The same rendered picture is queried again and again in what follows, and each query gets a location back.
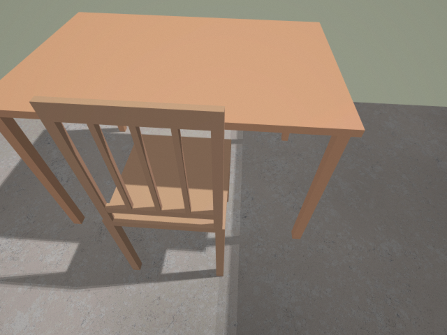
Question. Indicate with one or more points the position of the table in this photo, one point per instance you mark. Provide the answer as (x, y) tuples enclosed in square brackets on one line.
[(271, 76)]

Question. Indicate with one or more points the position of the chair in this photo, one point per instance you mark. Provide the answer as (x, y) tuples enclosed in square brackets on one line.
[(168, 182)]

